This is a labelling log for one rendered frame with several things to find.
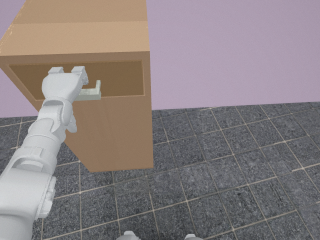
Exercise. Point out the robot left forearm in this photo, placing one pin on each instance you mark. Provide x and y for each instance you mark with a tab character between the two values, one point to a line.
41	145

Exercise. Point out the handle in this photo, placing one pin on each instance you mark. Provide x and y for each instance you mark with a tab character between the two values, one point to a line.
90	93

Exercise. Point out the robot left upper arm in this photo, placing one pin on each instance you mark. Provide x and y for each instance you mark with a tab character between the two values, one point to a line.
25	196

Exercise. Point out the drawer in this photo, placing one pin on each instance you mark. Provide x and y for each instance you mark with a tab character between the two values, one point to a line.
117	77

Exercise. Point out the cabinet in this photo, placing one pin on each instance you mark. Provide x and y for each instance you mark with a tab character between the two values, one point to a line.
113	133

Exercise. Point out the left robot hand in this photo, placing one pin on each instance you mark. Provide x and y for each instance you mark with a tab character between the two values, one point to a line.
65	85

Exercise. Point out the left robot shin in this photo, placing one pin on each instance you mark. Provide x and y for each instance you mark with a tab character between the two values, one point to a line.
129	233

